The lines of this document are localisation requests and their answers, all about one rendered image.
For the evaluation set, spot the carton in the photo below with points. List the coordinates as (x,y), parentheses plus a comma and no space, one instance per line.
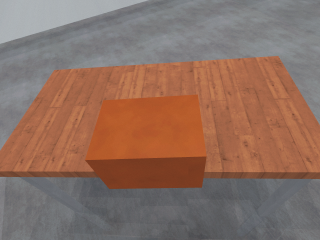
(149,143)

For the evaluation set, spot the table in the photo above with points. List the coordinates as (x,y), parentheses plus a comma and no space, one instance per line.
(256,123)

